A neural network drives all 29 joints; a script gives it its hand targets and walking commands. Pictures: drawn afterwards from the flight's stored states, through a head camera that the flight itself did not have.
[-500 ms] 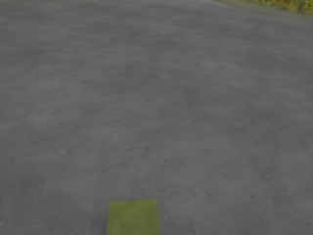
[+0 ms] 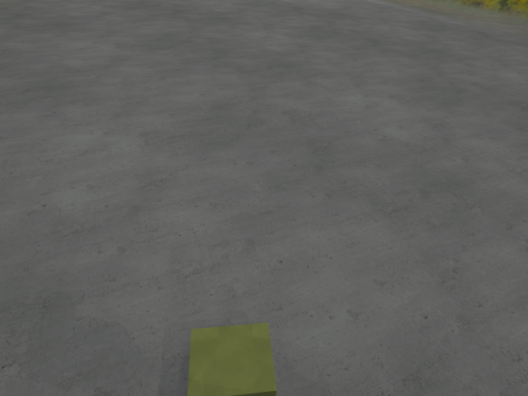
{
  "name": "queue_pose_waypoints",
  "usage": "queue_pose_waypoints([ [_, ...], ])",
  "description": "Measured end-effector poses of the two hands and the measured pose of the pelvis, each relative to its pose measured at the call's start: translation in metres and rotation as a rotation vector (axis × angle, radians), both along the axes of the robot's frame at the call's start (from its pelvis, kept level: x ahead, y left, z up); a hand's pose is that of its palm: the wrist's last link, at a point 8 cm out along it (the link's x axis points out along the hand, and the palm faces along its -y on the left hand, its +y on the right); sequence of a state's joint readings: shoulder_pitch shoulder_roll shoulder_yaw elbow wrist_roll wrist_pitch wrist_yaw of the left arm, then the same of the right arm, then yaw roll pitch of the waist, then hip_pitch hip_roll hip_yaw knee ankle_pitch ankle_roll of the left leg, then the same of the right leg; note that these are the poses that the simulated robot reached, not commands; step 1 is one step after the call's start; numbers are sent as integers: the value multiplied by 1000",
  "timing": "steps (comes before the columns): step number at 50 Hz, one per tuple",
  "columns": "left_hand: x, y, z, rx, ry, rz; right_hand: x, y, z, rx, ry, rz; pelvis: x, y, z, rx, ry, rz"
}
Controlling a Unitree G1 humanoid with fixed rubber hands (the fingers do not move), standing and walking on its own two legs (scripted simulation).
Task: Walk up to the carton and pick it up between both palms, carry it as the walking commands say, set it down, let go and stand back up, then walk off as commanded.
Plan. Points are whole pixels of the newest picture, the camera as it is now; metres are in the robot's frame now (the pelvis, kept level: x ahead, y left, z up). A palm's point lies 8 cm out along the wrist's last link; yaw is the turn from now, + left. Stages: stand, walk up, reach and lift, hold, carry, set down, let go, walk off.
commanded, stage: stand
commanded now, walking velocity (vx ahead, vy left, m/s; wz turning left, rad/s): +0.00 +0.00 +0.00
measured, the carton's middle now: (231, 373) +0.43 +0.08 -0.66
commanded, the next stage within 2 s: walk off in 1.00 s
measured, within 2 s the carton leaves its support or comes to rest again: neither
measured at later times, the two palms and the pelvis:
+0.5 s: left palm out of the picture +0.03 +0.29 -0.12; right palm out of the picture +0.03 -0.29 -0.11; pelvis -0.02 +0.00 +0.00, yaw +1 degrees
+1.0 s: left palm out of the picture +0.04 +0.29 -0.12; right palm out of the picture +0.05 -0.29 -0.11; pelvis -0.02 +0.00 +0.00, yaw +1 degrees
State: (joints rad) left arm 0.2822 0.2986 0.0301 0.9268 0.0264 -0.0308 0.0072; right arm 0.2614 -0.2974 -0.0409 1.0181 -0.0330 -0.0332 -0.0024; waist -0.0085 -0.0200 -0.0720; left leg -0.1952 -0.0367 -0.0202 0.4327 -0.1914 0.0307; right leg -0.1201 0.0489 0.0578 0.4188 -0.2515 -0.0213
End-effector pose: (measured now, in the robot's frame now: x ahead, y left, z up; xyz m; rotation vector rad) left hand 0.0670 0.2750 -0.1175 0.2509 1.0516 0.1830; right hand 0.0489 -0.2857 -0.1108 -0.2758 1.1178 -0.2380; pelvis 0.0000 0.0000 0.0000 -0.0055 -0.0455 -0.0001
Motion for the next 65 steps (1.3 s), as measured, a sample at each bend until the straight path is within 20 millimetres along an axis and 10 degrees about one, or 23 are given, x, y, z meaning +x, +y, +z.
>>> queue_pose_waypoints([
  [25, -34, 11, -5, 3, 91, 19, -15, -4, 1, -13, 54, 8, -18, 5, 2, -2, -15, 11],
  [65, -26, 13, -7, 3, 110, 67, -4, 2, -7, -13, 148, 51, -17, 7, 0, -13, 8, 70],
])
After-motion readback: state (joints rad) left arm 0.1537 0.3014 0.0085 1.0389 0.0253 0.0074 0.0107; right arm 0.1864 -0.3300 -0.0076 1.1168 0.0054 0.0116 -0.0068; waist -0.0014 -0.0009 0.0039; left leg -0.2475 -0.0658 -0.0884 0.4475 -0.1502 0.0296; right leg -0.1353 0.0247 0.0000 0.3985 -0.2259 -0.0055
